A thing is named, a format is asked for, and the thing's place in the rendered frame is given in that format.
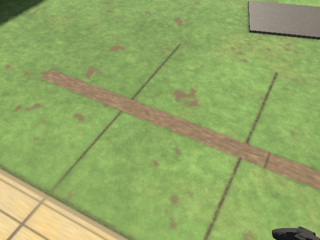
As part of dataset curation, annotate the right robot hand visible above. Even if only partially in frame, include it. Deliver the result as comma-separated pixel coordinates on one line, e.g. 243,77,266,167
272,226,320,240

